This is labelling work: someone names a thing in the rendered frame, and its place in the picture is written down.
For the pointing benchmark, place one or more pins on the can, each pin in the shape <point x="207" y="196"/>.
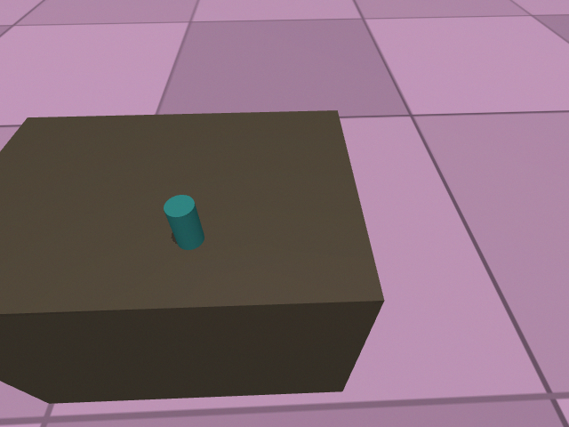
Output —
<point x="183" y="218"/>

